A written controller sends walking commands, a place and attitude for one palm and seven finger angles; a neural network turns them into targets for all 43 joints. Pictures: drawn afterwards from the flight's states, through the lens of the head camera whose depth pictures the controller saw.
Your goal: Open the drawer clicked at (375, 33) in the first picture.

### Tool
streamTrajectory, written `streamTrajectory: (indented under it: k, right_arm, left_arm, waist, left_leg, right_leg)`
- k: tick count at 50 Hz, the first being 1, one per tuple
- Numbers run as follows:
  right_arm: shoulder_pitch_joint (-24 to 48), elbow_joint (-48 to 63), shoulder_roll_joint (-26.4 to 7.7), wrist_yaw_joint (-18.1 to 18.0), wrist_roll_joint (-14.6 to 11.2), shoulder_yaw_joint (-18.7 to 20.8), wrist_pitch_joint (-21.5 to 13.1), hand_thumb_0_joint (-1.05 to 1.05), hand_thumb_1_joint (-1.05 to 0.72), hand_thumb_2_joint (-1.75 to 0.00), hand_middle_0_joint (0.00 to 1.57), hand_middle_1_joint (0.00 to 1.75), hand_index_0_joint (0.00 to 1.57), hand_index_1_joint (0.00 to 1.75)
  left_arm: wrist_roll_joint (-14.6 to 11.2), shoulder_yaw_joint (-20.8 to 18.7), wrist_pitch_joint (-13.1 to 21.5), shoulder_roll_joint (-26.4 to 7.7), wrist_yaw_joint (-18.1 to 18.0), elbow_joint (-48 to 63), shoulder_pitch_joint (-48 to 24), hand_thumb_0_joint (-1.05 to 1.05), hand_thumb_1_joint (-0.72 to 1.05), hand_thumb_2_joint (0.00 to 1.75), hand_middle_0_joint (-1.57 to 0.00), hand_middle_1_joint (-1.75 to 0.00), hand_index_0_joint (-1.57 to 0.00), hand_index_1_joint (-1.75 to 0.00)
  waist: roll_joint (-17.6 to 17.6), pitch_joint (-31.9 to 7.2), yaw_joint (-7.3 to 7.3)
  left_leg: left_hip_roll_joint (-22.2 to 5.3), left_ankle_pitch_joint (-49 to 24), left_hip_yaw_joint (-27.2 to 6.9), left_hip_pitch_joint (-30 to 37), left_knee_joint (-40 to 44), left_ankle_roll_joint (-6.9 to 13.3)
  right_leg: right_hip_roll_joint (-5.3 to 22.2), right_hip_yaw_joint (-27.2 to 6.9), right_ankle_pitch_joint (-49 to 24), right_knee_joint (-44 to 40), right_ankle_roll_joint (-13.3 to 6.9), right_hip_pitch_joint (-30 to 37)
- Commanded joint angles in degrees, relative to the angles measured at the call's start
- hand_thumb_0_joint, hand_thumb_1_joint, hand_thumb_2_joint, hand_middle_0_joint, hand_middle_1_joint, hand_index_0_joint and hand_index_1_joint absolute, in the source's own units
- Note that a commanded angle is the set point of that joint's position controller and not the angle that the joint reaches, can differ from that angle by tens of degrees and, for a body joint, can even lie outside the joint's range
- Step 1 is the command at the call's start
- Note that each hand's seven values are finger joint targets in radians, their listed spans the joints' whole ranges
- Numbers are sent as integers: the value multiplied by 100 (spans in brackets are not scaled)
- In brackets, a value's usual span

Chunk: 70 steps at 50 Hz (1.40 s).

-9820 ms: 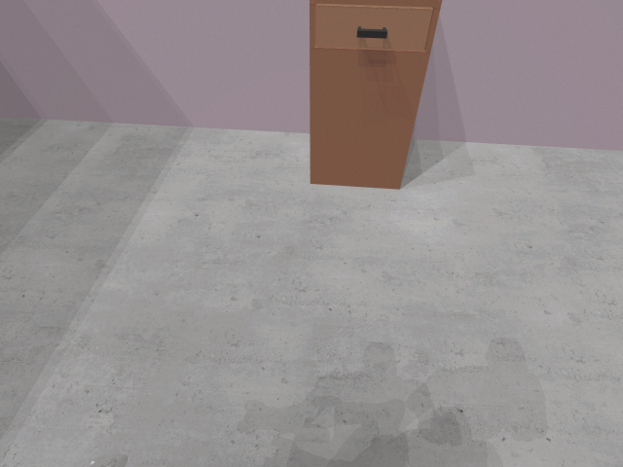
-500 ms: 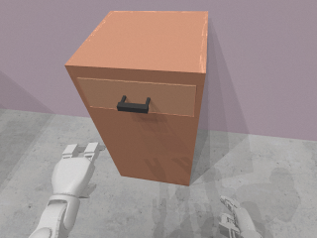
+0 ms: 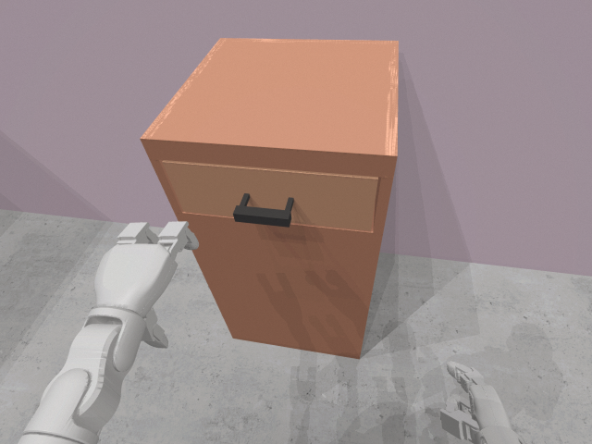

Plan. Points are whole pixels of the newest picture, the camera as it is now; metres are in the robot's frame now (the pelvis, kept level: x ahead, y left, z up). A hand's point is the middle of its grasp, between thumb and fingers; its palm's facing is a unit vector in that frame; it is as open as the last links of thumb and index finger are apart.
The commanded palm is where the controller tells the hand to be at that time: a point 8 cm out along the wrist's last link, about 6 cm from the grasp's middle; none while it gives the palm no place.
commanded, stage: raise the hand with hooked fingers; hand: left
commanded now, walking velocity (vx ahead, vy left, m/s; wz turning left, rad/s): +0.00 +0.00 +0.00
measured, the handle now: (265, 208) +0.52 +0.14 -0.02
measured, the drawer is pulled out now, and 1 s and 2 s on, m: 0.00 0.00 0.00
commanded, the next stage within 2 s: move the hooked fingers above the handle in 0.62 s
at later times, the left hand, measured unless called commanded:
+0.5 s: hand (152, 261) +0.30 +0.24 +0.10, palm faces +0.00 -0.06 -1.00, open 13.8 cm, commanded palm +0.28 +0.24 +0.16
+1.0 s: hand (181, 253) +0.33 +0.21 +0.09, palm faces +0.02 -0.06 -1.00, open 13.8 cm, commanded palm +0.31 +0.22 +0.14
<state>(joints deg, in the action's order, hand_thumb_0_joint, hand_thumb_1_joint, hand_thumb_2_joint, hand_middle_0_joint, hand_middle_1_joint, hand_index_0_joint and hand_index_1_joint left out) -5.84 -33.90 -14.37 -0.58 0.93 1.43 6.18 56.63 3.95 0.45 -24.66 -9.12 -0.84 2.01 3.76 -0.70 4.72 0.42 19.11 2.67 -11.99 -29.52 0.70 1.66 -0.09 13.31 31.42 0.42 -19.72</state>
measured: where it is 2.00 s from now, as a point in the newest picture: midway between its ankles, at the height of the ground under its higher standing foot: outside the picture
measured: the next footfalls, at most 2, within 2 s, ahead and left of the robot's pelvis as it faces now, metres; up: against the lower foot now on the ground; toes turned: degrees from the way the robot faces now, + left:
none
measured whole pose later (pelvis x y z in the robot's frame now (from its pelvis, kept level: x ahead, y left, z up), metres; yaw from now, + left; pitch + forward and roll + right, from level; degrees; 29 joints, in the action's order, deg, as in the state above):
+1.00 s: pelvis -0.01 -0.01 +0.01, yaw +1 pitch +3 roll +1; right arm -7.8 -35.8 -13.7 -0.5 -0.3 0.9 7.4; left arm 55.2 6.4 6.3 -26.0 -3.7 -12.0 -14.0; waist 4.0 -0.3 4.6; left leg 0.4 16.0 1.4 -12.1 -25.5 0.2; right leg 1.7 1.2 10.7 27.4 0.0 -19.4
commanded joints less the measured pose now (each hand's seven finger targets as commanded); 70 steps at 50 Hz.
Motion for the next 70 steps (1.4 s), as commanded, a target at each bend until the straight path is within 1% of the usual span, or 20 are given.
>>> streamTrajectory:
  k: [1,11,14,17,19,27,33,36,37,41,46,49,51,55,57,59,62,64,66,70]
  right_arm:
    - [571,769,-510,-63,-9,77,-165,0,-90,-90,20,30,20,30]
    - [474,699,-567,-73,-40,36,-51,0,-90,-90,20,30,20,30]
    - [424,734,-590,-16,-61,69,-40,0,-90,-90,20,30,20,30]
    - [337,733,-638,33,-51,107,-10,0,-90,-90,20,30,20,30]
    - [368,787,-658,46,-41,121,-37,0,-90,-90,20,30,20,30]
    - [251,667,-648,28,-60,215,-83,0,-90,-90,20,30,20,30]
    - [351,646,-652,20,-100,201,-52,0,-90,-90,20,30,20,30]
    - [372,663,-655,8,-103,174,-32,0,-90,-90,20,30,20,30]
    - [388,659,-651,-7,-104,156,-32,0,-90,-90,20,30,20,30]
    - [256,582,-632,-56,-98,146,-78,0,-90,-90,20,30,20,30]
    - [147,530,-576,-77,-80,171,-131,0,-90,-90,20,30,20,30]
    - [123,483,-581,-62,-114,166,-108,0,-90,-90,20,30,20,30]
    - [111,511,-568,-61,-111,176,-105,0,-90,-90,20,30,20,30]
    - [83,530,-592,-45,-124,190,-64,0,-90,-90,20,30,20,30]
    - [56,537,-603,-52,-137,191,-42,0,-90,-90,20,30,20,30]
    - [20,532,-634,-63,-141,226,-53,0,-90,-90,20,30,20,30]
    - [-118,495,-624,-78,-139,251,-81,0,-90,-90,20,30,20,30]
    - [-185,463,-663,-94,-130,274,-88,0,-90,-90,20,30,20,30]
    - [-270,382,-625,-93,-138,279,-97,0,-90,-90,20,30,20,30]
    - [-336,325,-627,-76,-132,320,-102,0,-90,-90,20,30,20,30]
  left_arm:
    - [-76,-752,-19,-1236,52,1087,-1645,0,-50,30,-30,-120,-30,-120]
    - [-363,-930,236,-1688,696,862,-2666,0,-50,30,-30,-120,-30,-120]
    - [-483,-957,333,-1559,856,690,-2166,0,-50,30,-30,-120,-30,-120]
    - [-556,-935,489,-1506,921,728,-2040,0,-50,30,-30,-120,-30,-120]
    - [-563,-1164,633,-1712,847,1015,-2073,0,-50,30,-30,-120,-30,-120]
    - [-472,-1372,769,-1829,275,1068,-2229,0,-50,30,-30,-120,-30,-120]
    - [-414,-1041,482,-1613,277,868,-2201,0,-50,30,-30,-120,-30,-120]
    - [-450,-979,408,-1577,417,782,-2135,0,-50,30,-30,-120,-30,-120]
    - [-454,-783,392,-1421,459,684,-2323,0,-50,30,-30,-120,-30,-120]
    - [-349,-628,521,-1377,470,411,-3019,0,-50,30,-30,-120,-30,-120]
    - [-200,-691,629,-1471,260,185,-3461,0,-50,30,-30,-120,-30,-120]
    - [-173,-609,529,-1342,181,-223,-3653,0,-50,30,-30,-120,-30,-120]
    - [-149,-604,488,-1351,142,-245,-3615,0,-50,30,-30,-120,-30,-120]
    - [-107,-579,353,-1303,153,-531,-3550,0,-50,30,-30,-120,-30,-120]
    - [-118,-376,328,-1113,194,-605,-3659,0,-50,30,-30,-120,-30,-120]
    - [-98,-399,344,-1145,207,-639,-3809,0,-50,30,-30,-120,-30,-120]
    - [-87,-177,431,-972,155,-609,-4188,0,-50,30,-30,-120,-30,-120]
    - [-46,-394,475,-1192,68,-701,-4270,0,-50,30,-30,-120,-30,-120]
    - [10,-214,494,-1011,-43,-874,-4569,0,-50,30,-30,-120,-30,-120]
    - [103,-206,402,-962,-251,-1103,-4743,0,-50,30,-30,-120,-30,-120]
  waist:
    - [-169,-1118,-8]
    - [-213,-1321,-60]
    - [-244,-1291,1]
    - [-465,-1183,0]
    - [-357,-1457,65]
    - [-108,-1604,77]
    - [-134,-1402,6]
    - [-329,-1305,-2]
    - [-403,-1172,-62]
    - [-459,-1142,-153]
    - [-241,-1590,-85]
    - [-429,-1461,-135]
    - [-352,-1655,-66]
    - [-477,-1659,-53]
    - [-519,-1592,-124]
    - [-496,-1615,-160]
    - [-518,-1758,-235]
    - [-488,-1824,-213]
    - [-431,-1793,-290]
    - [-356,-2037,-261]
  left_leg:
    - [49,-1970,-100,-36,614,1]
    - [58,-2382,-140,166,748,2]
    - [47,-2555,-137,99,761,-12]
    - [52,-2465,-101,-25,782,-4]
    - [67,-2477,-139,0,775,2]
    - [90,-2380,-122,-8,757,-16]
    - [83,-2157,-71,-29,808,-4]
    - [89,-2000,-67,-94,847,21]
    - [94,-1868,-46,-132,849,30]
    - [99,-1556,-67,-140,832,30]
    - [129,-1753,-56,-70,737,17]
    - [126,-1711,-42,-255,762,-2]
    - [137,-1839,-23,-250,738,13]
    - [138,-1882,16,-382,730,24]
    - [153,-1814,24,-432,710,40]
    - [143,-1824,24,-396,669,43]
    - [145,-1833,-2,-325,602,56]
    - [155,-1874,-25,-354,569,48]
    - [156,-1905,-29,-370,531,36]
    - [151,-2066,-15,-334,464,11]
  right_leg:
    - [-165,43,-1232,-445,-311,1278]
    - [-153,120,-1640,-631,-281,1633]
    - [-178,114,-1775,-644,-285,1685]
    - [-156,135,-1754,-667,-261,1621]
    - [-153,71,-1782,-628,-275,1771]
    - [-112,64,-1648,-595,-285,1642]
    - [-130,103,-1401,-647,-277,1503]
    - [-131,103,-1282,-693,-258,1537]
    - [-127,108,-1199,-729,-244,1431]
    - [-137,121,-828,-757,-237,1192]
    - [-129,70,-1056,-644,-262,1330]
    - [-140,70,-1060,-642,-257,1291]
    - [-124,59,-1218,-578,-267,1428]
    - [-120,33,-1331,-553,-266,1512]
    - [-123,55,-1316,-549,-260,1425]
    - [-143,46,-1275,-539,-260,1343]
    - [-133,56,-1302,-483,-253,1238]
    - [-156,48,-1317,-441,-264,1241]
    - [-148,75,-1355,-392,-270,1108]
    - [-159,79,-1480,-290,-284,1103]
